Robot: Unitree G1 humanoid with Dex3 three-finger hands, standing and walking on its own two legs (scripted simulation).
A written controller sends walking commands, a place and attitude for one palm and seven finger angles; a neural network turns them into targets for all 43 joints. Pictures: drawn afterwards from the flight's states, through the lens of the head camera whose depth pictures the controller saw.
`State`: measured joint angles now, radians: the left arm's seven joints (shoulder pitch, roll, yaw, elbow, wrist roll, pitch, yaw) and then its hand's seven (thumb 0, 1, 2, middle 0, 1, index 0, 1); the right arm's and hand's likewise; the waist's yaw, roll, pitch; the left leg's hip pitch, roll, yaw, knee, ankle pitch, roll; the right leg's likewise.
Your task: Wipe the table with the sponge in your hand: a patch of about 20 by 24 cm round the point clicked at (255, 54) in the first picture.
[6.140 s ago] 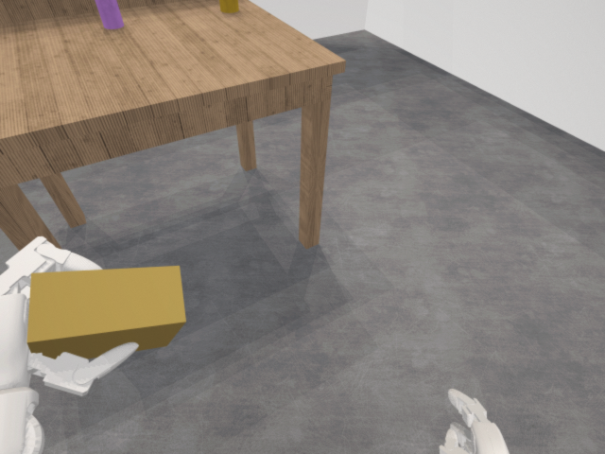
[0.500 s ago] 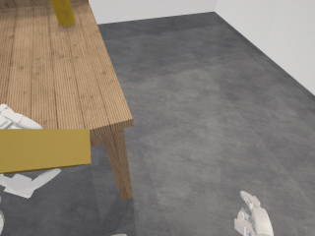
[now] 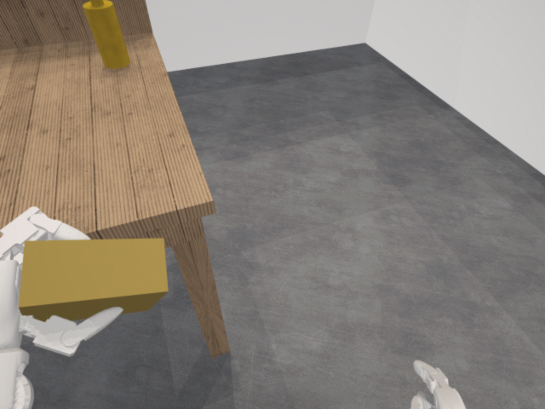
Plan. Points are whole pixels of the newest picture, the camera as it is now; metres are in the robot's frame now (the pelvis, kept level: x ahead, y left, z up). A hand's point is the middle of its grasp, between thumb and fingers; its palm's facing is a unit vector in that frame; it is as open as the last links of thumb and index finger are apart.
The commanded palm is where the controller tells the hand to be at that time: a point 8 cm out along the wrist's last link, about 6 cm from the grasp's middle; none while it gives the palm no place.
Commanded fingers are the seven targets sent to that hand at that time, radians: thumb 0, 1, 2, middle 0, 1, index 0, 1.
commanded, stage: come to a stop and stand still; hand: left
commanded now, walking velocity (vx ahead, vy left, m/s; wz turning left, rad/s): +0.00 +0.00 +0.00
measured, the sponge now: (117, 279) +0.23 +0.19 +0.14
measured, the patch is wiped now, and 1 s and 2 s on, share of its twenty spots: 0.00 0.00 0.00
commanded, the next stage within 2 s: look again from close up in 0.66 s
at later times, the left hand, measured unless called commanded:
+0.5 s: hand (49, 323) +0.17 +0.23 +0.16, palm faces +0.37 -0.85 -0.38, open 10.3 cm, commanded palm +0.12 +0.28 +0.18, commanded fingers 0.00 0.10 1.30 -1.20 -1.60 -1.20 -1.60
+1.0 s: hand (37, 268) +0.21 +0.25 +0.19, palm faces +0.39 -0.87 -0.32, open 10.3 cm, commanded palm +0.15 +0.29 +0.18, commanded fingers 0.00 0.10 1.30 -1.20 -1.60 -1.20 -1.60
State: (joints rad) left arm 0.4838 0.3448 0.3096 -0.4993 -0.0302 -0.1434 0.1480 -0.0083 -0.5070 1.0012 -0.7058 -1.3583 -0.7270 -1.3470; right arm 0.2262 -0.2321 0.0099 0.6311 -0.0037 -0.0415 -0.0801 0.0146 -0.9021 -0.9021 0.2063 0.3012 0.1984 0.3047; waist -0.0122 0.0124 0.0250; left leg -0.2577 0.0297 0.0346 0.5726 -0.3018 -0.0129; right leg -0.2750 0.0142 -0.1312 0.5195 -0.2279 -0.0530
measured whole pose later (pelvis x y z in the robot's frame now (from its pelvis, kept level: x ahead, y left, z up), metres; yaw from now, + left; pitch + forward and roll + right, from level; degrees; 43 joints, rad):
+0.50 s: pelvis -0.04 +0.00 +0.00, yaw -1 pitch -3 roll -1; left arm 0.48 0.34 0.29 -0.46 -0.01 -0.15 0.16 -0.01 -0.51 1.00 -0.71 -1.36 -0.73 -1.35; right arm 0.24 -0.19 0.04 0.62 -0.02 -0.05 -0.07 0.01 -0.90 -0.90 0.21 0.30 0.20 0.30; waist 0.00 0.01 0.02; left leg -0.27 0.03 0.05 0.53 -0.21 0.01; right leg -0.30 0.02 -0.11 0.48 -0.18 -0.04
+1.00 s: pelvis -0.03 +0.02 +0.00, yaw -3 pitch -2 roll -1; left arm 0.35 0.34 0.38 -0.43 -0.04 -0.23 0.11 -0.01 -0.51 1.00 -0.70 -1.36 -0.73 -1.35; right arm 0.24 -0.21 0.05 0.60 -0.01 -0.15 -0.01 0.01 -0.90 -0.90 0.21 0.30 0.20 0.30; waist -0.01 -0.01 0.03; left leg -0.28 0.01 0.05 0.56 -0.25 0.03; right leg -0.30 0.04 -0.05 0.48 -0.16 -0.03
